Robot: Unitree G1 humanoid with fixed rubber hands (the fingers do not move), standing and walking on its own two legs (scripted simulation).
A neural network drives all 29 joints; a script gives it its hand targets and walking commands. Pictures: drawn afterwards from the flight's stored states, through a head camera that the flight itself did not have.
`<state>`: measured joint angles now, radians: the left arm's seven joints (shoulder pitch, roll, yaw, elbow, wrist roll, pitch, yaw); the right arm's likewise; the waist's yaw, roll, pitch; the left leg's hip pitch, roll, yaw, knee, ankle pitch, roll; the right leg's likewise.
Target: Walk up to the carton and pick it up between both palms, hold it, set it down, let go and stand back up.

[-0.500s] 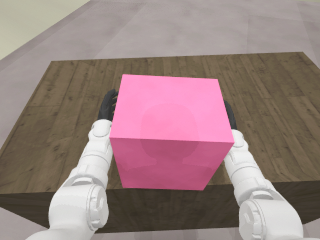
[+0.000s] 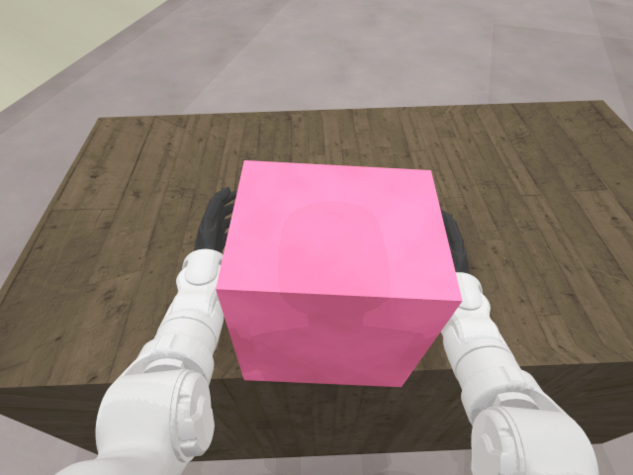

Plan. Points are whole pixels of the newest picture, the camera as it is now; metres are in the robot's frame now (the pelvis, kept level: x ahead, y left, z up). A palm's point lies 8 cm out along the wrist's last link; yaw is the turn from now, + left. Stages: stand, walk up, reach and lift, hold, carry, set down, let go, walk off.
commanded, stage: set down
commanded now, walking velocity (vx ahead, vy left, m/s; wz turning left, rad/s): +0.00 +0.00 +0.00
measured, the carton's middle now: (329, 283) +0.36 +0.00 +0.03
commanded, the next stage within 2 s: none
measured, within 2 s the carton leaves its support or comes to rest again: neither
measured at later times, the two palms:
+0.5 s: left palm (208, 250) +0.41 +0.17 +0.05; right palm (445, 267) +0.38 -0.16 +0.04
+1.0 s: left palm (207, 264) +0.40 +0.18 +0.03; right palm (444, 270) +0.38 -0.16 +0.02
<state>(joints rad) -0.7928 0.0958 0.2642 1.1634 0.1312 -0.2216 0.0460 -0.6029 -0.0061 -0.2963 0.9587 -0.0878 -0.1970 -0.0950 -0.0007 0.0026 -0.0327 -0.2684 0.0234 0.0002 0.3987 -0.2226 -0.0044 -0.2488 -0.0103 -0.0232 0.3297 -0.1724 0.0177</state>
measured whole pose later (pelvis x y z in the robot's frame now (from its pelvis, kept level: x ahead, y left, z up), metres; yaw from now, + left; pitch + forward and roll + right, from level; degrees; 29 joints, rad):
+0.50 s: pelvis +0.00 +0.00 +0.00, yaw +0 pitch +6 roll -1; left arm -0.78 0.11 0.32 1.17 0.20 -0.26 0.01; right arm -0.60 0.02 -0.34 0.96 -0.13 -0.27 -0.07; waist 0.00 0.00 -0.01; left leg -0.27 0.02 0.00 0.40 -0.23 0.00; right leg -0.25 -0.01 -0.02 0.33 -0.18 0.02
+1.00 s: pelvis +0.00 +0.01 +0.00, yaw -1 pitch +12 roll -2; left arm -0.78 0.11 0.20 1.28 -0.09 -0.29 0.09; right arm -0.69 -0.11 -0.05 1.15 0.09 -0.27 -0.11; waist 0.00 0.05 -0.13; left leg -0.43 0.02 0.01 0.45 -0.23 0.00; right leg -0.39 -0.01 -0.02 0.33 -0.15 0.03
